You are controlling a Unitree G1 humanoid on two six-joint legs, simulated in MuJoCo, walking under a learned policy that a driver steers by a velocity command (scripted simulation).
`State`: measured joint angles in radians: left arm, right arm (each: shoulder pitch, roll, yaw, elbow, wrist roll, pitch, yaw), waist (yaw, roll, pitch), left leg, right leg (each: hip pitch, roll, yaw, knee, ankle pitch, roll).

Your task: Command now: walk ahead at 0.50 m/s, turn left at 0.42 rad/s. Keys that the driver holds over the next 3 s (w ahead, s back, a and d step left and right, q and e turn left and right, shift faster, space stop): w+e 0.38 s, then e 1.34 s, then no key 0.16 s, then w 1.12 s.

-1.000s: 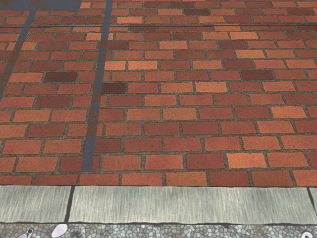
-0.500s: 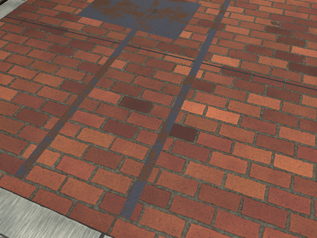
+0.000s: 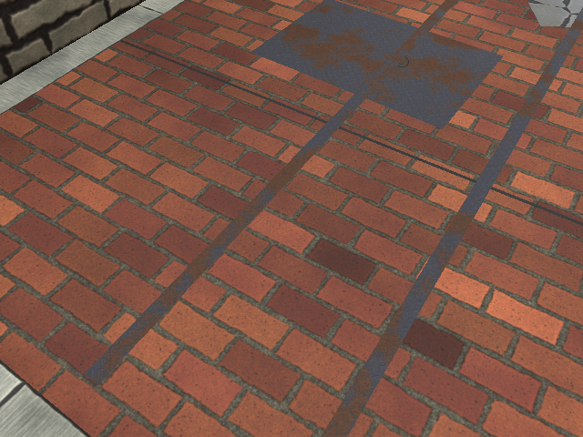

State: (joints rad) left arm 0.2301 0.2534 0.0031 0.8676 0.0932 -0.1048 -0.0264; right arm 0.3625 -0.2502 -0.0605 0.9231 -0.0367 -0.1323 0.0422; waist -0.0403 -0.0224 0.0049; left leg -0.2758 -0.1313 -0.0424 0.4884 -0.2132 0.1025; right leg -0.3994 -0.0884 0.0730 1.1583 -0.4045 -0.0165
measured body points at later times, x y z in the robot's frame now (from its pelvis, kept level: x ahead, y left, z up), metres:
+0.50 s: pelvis +0.32 -0.10 -0.12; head +0.36 -0.10 +0.33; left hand +0.48 +0.14 -0.24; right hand +0.30 -0.35 -0.26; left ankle +0.20 +0.06 -0.63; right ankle +0.38 -0.18 -0.84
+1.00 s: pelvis +0.48 -0.09 -0.11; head +0.52 -0.10 +0.34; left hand +0.72 +0.12 -0.22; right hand +0.52 -0.40 -0.20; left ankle +0.60 -0.02 -0.84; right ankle +0.40 -0.22 -0.76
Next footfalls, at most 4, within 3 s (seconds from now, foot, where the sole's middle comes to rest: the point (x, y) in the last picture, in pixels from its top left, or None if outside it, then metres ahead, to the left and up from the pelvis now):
0.38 right None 0.42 -0.18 -0.88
0.78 left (310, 405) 0.64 -0.04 -0.88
1.20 right None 0.45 -0.24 -0.88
1.70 left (335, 411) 0.62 -0.10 -0.88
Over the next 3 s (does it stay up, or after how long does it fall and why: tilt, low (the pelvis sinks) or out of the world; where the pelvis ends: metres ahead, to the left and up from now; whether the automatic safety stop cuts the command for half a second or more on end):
stays up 0.76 -0.49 -0.11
